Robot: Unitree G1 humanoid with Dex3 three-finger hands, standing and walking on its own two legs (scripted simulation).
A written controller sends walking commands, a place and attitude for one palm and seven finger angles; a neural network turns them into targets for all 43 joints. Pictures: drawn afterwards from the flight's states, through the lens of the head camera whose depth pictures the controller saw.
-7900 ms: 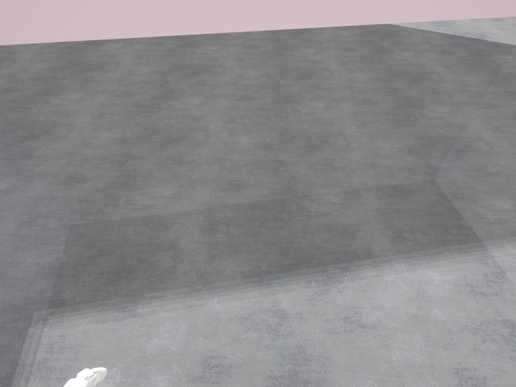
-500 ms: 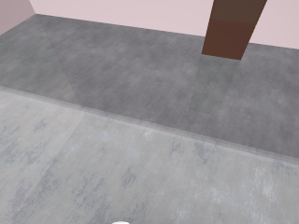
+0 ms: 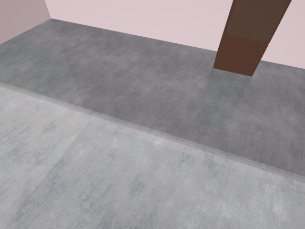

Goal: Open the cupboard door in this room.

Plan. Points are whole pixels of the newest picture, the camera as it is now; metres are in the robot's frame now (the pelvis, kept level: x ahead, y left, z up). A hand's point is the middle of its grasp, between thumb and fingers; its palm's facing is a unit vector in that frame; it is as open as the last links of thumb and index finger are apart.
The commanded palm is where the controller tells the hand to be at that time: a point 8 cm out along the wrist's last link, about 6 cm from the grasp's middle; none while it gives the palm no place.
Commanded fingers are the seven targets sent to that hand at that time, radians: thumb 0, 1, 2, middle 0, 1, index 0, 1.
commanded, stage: turn or walk to find it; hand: left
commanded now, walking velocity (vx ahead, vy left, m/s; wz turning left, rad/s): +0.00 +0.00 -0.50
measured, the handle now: out of the picture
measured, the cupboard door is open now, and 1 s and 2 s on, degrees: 0 0 0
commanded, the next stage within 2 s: stand and wait in 0.72 s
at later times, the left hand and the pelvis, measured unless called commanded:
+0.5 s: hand out of the picture +0.00 +0.17 -0.19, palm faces +0.12 -0.97 -0.20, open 7.4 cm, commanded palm none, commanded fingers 0.00 0.90 0.90 -0.20 -0.30 -0.20 -0.30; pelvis -0.02 -0.01 -0.01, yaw +6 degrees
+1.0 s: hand out of the picture +0.00 +0.15 -0.15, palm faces +0.27 -0.92 -0.29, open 7.4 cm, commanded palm none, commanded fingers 0.00 0.90 0.90 -0.20 -0.30 -0.20 -0.30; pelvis -0.03 -0.06 -0.01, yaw +16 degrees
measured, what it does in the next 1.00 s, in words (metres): steps on the spot, turning left: right foot, then right foot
